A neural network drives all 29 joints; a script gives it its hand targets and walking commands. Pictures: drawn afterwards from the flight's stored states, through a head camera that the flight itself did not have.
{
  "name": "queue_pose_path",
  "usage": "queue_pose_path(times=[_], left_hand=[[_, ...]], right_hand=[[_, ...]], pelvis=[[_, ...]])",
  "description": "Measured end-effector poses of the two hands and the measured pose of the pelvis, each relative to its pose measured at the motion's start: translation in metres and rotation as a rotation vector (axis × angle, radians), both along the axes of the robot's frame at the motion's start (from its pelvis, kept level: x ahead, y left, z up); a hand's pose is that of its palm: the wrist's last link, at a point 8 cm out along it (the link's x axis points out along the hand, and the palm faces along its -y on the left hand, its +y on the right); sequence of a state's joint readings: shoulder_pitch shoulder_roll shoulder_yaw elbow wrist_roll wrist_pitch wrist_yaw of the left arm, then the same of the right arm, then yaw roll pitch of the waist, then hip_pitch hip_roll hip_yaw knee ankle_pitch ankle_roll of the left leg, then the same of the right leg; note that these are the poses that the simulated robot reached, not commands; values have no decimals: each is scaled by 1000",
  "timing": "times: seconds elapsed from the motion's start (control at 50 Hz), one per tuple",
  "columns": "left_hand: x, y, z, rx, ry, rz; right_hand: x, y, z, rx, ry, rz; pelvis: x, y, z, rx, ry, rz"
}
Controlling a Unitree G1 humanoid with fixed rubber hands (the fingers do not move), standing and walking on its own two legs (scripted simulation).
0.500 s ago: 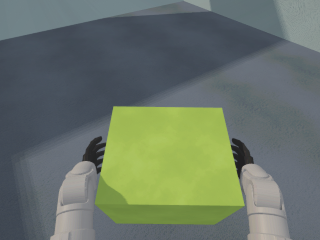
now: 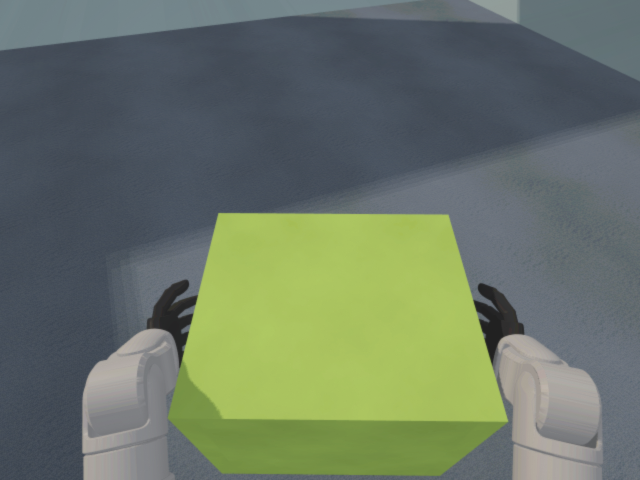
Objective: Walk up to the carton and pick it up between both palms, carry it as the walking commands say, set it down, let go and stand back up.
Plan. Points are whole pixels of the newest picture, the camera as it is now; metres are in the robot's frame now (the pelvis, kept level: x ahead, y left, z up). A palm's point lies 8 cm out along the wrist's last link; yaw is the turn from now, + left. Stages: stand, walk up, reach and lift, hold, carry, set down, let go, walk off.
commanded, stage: carry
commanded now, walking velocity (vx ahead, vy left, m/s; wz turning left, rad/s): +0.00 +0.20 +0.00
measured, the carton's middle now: (331, 347) +0.28 +0.00 +0.01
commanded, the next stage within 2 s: none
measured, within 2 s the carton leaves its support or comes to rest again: neither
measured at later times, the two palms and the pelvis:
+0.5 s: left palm (56, 370) +0.20 +0.28 +0.09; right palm (446, 428) +0.16 -0.10 +0.09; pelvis -0.07 +0.12 +0.03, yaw -5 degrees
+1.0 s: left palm out of the picture +0.12 +0.46 +0.07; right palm out of the picture +0.11 +0.08 +0.06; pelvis -0.13 +0.27 +0.01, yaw -1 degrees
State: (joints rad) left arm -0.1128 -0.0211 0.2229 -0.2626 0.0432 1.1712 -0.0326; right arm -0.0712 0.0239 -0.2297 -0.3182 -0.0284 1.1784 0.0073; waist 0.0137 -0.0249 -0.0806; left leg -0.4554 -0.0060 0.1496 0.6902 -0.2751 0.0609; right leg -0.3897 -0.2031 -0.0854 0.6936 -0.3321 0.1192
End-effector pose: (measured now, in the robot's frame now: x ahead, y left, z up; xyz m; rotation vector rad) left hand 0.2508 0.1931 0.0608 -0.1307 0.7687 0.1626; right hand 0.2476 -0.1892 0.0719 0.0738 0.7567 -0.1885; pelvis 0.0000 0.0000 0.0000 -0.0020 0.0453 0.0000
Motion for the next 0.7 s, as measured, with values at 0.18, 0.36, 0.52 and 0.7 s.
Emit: queue_pose_path(times=[0.18,0.36,0.52,0.7], left_hand=[[-7,45,11,-4,-7,-49],[-23,61,22,22,-19,-108],[-50,89,34,39,-10,-105],[-64,173,29,67,-73,-91]], right_hand=[[-29,46,8,-1,-6,-51],[-70,64,7,37,-19,-121],[-91,91,18,24,-5,-100],[-93,176,4,71,-67,-78]], pelvis=[[-27,44,10,-47,22,-40],[-50,85,16,-31,42,-57],[-70,120,28,62,24,-80],[-82,205,7,47,-3,-50]])
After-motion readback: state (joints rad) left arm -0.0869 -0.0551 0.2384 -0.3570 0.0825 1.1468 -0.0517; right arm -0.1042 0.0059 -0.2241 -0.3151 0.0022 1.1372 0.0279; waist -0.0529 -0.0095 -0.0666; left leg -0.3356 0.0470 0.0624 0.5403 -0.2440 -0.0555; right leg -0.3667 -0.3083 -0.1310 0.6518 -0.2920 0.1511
